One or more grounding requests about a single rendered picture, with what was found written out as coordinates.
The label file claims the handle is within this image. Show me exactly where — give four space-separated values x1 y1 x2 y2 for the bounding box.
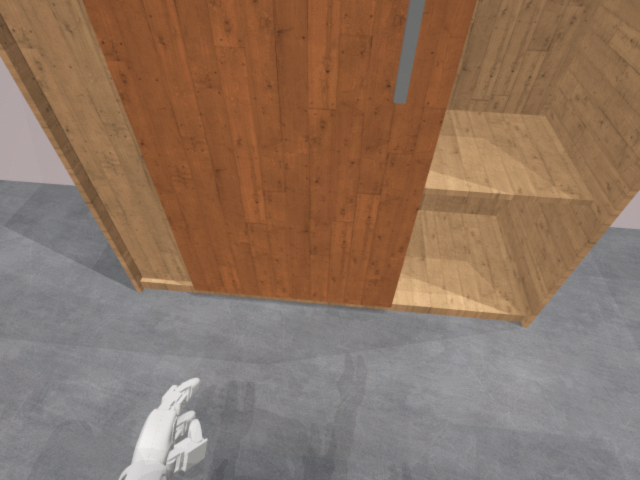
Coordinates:
394 0 425 104

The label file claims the robot left forearm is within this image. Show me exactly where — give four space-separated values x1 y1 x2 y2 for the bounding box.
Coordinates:
119 460 168 480

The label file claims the left robot hand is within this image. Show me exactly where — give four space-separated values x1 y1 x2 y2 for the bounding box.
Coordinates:
131 378 207 479

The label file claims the wardrobe door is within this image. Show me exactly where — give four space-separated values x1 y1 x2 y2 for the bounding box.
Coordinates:
82 0 477 307
0 0 191 281

